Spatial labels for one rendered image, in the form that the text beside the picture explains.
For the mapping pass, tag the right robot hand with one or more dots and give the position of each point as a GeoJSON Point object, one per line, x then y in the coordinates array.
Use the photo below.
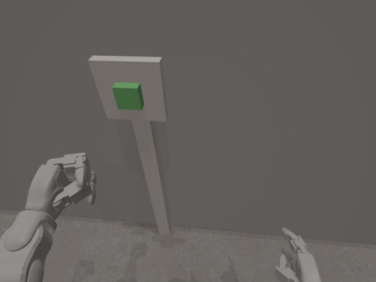
{"type": "Point", "coordinates": [304, 267]}

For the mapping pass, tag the button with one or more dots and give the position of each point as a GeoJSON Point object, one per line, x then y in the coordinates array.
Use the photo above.
{"type": "Point", "coordinates": [128, 96]}

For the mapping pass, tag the left robot hand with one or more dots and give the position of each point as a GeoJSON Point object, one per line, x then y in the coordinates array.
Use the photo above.
{"type": "Point", "coordinates": [52, 191]}

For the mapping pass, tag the left robot forearm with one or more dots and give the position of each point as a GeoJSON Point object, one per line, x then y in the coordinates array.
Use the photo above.
{"type": "Point", "coordinates": [25, 246]}

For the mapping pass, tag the panel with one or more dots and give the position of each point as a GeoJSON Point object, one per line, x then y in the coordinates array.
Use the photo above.
{"type": "Point", "coordinates": [148, 71]}

